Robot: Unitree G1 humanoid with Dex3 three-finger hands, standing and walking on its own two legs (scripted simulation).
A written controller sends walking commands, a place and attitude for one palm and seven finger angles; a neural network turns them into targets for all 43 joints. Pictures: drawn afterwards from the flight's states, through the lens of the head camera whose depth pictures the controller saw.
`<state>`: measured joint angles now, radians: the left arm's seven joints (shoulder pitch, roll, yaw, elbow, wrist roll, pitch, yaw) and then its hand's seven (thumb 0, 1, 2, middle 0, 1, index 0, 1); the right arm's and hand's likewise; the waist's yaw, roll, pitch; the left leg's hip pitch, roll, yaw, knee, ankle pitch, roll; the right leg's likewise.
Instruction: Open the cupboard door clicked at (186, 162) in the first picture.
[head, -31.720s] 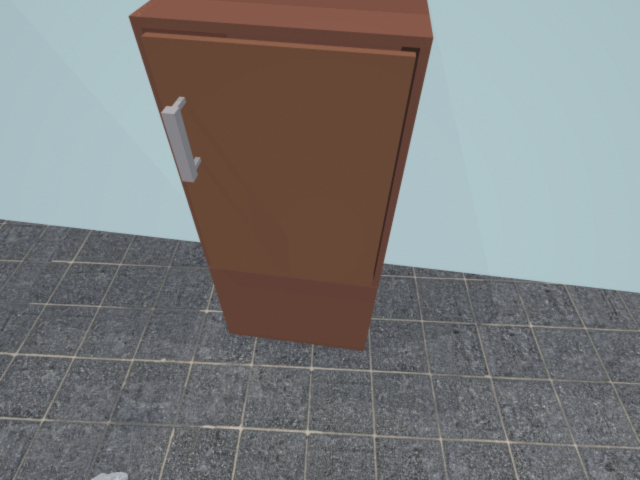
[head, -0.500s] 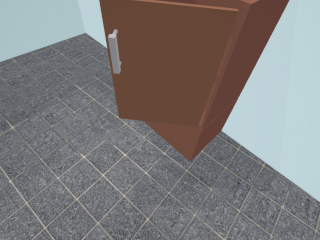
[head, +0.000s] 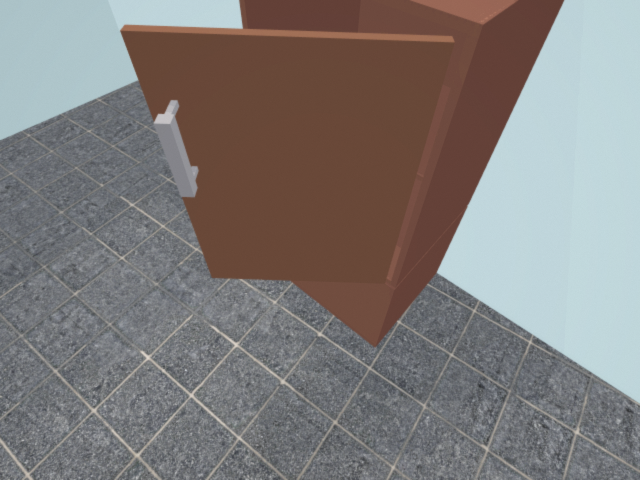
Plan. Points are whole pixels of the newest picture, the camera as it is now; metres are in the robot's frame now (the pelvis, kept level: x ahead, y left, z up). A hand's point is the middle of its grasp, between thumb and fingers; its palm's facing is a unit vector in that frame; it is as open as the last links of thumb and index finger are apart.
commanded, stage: come to a stop and stand still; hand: left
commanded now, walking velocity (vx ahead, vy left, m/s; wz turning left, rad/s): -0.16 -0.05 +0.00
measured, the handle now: (181, 150) +0.56 +0.25 +0.07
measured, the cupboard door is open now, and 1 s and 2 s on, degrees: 40 40 40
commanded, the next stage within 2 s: none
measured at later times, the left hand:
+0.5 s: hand out of the picture +0.01 +0.17 -0.17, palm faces +0.00 -0.97 -0.22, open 7.3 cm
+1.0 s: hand out of the picture -0.09 +0.19 -0.17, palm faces +0.01 -0.98 -0.17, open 7.3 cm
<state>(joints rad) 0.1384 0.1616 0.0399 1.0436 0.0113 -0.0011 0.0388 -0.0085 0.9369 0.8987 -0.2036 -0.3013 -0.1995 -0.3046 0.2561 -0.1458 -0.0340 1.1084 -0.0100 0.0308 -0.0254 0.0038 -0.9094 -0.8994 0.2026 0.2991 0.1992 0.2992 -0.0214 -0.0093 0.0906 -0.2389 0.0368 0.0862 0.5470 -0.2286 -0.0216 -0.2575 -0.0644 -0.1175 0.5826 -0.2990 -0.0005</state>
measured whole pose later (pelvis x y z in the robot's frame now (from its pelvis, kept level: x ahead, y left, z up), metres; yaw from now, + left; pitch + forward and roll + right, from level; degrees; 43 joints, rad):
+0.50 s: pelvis -0.04 -0.01 +0.00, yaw -1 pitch -4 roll +0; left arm 0.30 0.18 0.01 0.94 0.02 0.02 0.05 0.00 0.91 0.90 -0.20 -0.30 -0.20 -0.30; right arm 0.17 -0.19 -0.03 0.91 -0.01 0.02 -0.01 0.00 -0.91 -0.90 0.20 0.30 0.20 0.30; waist 0.00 -0.01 0.06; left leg -0.26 -0.01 0.05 0.59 -0.25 0.04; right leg -0.20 0.02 -0.06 0.59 -0.32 -0.03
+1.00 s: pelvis -0.09 +0.02 +0.01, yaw +0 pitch -3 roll -2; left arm 0.37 0.18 0.01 1.01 0.02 0.01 0.03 0.00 0.91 0.90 -0.20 -0.30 -0.20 -0.30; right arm 0.37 -0.16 0.00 1.06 -0.02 0.02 -0.01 0.01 -0.91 -0.90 0.20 0.30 0.20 0.30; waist -0.01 -0.02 0.01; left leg -0.32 -0.04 0.04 0.48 -0.16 0.07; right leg -0.26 0.00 -0.05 0.49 -0.26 -0.02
